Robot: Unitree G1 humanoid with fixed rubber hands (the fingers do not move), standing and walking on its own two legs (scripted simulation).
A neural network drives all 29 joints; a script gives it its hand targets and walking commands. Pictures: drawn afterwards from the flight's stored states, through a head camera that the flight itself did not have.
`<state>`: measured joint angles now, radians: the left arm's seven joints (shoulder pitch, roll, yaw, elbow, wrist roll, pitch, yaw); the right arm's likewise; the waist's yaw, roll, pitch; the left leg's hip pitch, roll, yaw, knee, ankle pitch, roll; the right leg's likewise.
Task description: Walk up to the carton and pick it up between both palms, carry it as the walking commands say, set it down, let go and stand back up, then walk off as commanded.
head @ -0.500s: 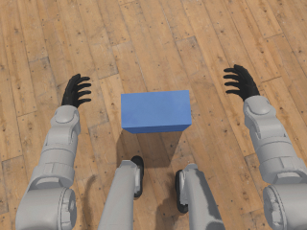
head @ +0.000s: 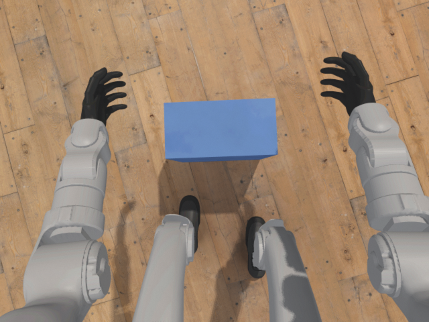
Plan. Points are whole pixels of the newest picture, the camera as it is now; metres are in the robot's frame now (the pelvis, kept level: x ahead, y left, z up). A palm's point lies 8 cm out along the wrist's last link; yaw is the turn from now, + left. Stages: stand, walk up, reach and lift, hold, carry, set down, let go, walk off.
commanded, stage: reach and lift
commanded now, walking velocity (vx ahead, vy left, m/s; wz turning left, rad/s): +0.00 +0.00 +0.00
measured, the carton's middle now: (220, 136) +0.46 +0.01 -0.47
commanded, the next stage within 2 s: none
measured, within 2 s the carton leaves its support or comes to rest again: neither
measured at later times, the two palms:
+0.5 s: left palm (132, 132) +0.46 +0.22 -0.31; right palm (317, 125) +0.46 -0.23 -0.31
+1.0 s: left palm (132, 130) +0.48 +0.26 -0.41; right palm (304, 129) +0.47 -0.23 -0.42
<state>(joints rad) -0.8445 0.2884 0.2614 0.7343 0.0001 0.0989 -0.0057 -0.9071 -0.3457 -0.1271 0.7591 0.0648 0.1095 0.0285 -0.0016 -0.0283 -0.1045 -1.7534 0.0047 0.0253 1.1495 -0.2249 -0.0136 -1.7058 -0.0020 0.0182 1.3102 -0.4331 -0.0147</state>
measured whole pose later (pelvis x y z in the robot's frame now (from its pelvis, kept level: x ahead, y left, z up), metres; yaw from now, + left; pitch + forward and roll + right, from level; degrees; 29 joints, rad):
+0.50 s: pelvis -0.06 +0.00 -0.15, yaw -1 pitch +31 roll +2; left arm -1.20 0.40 0.26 0.61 -0.13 0.28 0.11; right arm -1.22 -0.49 -0.13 0.63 0.22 0.27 -0.02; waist 0.00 -0.03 0.53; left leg -1.97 0.01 0.02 1.76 -0.32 0.00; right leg -1.90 0.00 0.02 1.93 -0.57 -0.02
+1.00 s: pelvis -0.05 +0.00 -0.24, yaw +0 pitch +30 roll +3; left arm -1.34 0.53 0.23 0.99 -0.20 0.11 0.05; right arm -1.31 -0.46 -0.12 0.90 0.22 0.13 -0.06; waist 0.00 -0.03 0.52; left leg -2.24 0.01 0.00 2.07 -0.36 -0.03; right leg -2.15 0.00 0.00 2.26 -0.64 -0.04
